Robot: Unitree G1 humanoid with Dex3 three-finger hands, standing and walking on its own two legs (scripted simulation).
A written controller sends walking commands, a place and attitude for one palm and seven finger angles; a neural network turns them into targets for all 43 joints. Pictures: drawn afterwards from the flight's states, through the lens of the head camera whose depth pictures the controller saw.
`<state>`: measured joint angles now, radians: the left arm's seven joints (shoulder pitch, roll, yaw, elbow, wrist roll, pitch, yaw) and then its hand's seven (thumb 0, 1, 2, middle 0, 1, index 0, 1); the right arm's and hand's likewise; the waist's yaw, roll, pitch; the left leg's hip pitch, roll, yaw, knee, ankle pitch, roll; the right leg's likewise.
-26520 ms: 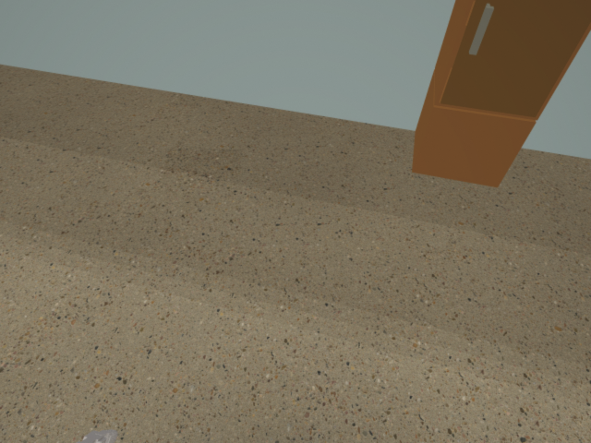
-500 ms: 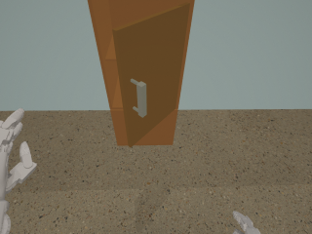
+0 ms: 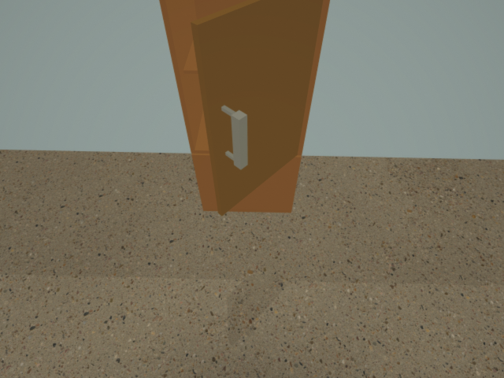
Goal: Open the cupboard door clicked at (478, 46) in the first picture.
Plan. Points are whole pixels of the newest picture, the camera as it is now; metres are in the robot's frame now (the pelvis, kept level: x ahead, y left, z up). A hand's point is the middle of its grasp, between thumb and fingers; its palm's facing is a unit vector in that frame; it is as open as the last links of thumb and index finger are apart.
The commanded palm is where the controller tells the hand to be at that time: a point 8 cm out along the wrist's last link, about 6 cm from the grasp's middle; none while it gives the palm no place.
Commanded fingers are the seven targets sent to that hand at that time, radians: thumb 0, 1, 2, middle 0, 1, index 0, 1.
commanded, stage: let the arm hang, fingers relaxed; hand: left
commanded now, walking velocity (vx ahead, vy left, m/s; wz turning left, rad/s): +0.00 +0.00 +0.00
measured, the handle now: (233, 137) +0.64 +0.09 -0.03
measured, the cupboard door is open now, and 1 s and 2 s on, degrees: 48 48 48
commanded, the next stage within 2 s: look to check the result in 0.56 s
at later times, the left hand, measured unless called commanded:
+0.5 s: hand out of the picture +0.06 +0.23 -0.16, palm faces +0.00 -0.96 -0.28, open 7.4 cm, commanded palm none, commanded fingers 0.00 0.90 0.90 -0.20 -0.30 -0.20 -0.30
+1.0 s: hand out of the picture +0.09 +0.24 -0.15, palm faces -0.02 -0.94 -0.33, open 7.4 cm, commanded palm none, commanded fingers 0.00 0.90 0.90 -0.20 -0.30 -0.20 -0.30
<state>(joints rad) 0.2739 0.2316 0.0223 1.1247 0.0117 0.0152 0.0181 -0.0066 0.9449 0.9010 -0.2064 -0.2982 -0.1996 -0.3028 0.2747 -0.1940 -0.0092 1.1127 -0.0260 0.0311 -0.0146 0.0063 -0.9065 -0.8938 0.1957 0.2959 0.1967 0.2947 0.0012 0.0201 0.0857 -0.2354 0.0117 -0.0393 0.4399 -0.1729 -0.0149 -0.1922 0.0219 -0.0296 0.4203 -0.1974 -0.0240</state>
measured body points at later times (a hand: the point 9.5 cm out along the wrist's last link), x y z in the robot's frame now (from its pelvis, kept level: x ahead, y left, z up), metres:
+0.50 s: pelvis +0.00 +0.01 +0.00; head +0.02 +0.00 +0.45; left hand +0.07 +0.28 -0.14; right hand +0.04 -0.25 -0.15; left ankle +0.04 +0.13 -0.74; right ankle +0.02 -0.11 -0.74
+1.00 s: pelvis +0.02 +0.00 +0.01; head +0.05 -0.01 +0.46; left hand +0.09 +0.29 -0.13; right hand +0.09 -0.28 -0.14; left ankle +0.04 +0.13 -0.74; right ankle +0.02 -0.11 -0.74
